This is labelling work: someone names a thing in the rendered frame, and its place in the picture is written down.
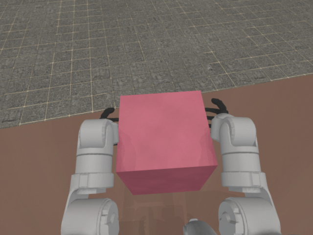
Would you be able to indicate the left robot upper arm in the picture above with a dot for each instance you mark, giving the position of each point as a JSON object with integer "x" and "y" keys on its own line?
{"x": 94, "y": 216}

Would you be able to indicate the robot left forearm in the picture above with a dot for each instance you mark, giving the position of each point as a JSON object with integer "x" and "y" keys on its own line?
{"x": 93, "y": 173}

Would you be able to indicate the robot right thigh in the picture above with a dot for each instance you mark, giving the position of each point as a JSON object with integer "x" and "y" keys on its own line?
{"x": 198, "y": 227}

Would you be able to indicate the robot left hand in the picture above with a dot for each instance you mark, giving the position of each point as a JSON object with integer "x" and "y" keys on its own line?
{"x": 106, "y": 113}

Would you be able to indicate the robot right forearm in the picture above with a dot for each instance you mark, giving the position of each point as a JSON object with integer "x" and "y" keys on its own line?
{"x": 239, "y": 150}

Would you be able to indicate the right robot upper arm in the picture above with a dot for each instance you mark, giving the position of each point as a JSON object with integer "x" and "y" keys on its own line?
{"x": 247, "y": 216}

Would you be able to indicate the carton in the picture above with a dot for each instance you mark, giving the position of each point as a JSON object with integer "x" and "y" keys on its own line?
{"x": 164, "y": 143}

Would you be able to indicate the robot right hand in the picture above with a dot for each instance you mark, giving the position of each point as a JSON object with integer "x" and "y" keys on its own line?
{"x": 222, "y": 109}

